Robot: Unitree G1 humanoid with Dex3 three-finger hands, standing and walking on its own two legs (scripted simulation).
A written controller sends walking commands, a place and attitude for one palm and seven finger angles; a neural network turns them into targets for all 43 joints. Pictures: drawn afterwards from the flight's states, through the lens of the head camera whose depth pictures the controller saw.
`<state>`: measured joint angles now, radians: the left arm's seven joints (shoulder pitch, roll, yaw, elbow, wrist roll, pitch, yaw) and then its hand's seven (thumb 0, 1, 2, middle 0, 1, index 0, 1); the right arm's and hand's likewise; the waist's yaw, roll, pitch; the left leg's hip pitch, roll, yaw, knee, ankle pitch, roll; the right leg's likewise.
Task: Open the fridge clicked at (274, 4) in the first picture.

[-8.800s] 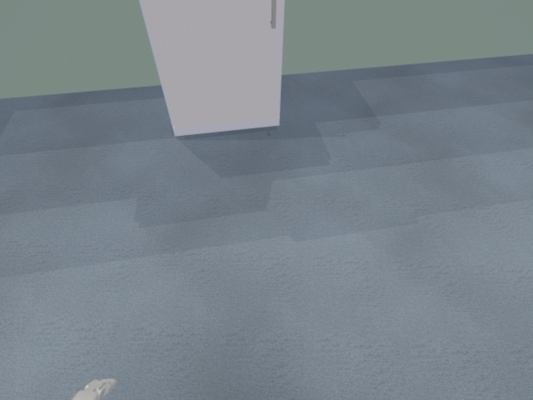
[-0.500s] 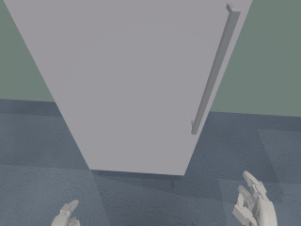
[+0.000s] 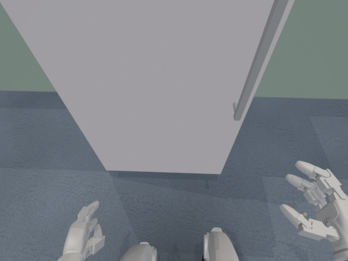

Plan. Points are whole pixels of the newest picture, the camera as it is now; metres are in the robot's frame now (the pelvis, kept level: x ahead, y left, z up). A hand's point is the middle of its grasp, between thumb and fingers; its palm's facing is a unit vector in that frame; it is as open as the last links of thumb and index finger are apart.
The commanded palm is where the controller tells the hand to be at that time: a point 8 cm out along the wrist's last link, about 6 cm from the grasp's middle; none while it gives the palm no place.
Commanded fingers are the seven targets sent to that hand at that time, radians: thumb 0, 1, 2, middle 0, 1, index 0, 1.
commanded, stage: raise the hand to about handle height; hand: right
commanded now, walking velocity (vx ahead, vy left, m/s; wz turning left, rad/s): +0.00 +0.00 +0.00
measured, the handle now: (259, 47) +0.55 -0.17 +0.19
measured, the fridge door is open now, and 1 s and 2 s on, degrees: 0 0 0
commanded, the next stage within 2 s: move the hooked fingers beside the handle in 1.42 s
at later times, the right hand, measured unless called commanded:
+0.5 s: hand (334, 200) +0.24 -0.29 +0.07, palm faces +0.02 +1.00 -0.05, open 13.0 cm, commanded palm +0.22 -0.34 +0.08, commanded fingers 0.00 0.50 -0.30 0.30 1.20 0.30 1.20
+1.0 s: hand out of the picture +0.27 -0.31 +0.09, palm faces +0.01 +1.00 -0.05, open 14.0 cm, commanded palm +0.24 -0.36 +0.10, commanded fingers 0.00 0.50 -0.30 0.30 1.20 0.30 1.20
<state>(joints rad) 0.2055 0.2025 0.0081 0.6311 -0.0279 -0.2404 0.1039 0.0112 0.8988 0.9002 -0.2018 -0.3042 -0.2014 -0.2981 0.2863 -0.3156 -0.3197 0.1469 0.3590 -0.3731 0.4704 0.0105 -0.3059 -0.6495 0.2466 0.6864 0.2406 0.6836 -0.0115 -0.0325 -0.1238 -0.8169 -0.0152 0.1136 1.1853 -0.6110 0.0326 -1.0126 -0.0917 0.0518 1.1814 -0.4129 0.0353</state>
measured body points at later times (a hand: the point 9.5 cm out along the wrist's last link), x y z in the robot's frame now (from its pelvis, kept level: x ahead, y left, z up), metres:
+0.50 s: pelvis +0.01 -0.04 +0.02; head +0.07 -0.07 +0.47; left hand +0.18 +0.21 -0.04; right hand +0.24 -0.34 +0.07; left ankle -0.01 +0.10 -0.64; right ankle +0.09 -0.14 -0.64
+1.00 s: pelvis +0.00 -0.04 +0.03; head +0.05 -0.06 +0.48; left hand +0.15 +0.21 -0.04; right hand +0.26 -0.37 +0.10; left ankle -0.01 +0.10 -0.64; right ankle +0.09 -0.14 -0.64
